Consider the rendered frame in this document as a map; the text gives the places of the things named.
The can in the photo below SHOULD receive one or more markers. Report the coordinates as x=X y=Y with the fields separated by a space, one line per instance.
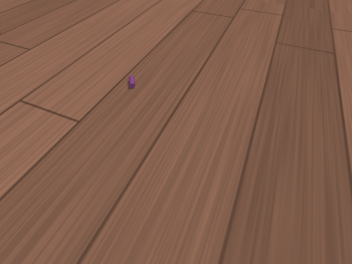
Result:
x=131 y=81

